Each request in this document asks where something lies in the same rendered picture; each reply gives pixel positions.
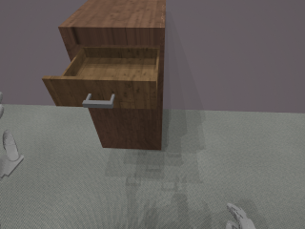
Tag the robot left hand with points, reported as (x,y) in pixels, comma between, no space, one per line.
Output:
(10,161)

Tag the robot right hand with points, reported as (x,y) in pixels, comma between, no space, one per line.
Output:
(240,216)

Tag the drawer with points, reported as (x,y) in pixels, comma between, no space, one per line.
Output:
(130,73)

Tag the handle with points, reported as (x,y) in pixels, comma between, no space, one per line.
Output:
(101,104)

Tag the cabinet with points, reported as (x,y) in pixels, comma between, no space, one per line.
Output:
(122,24)

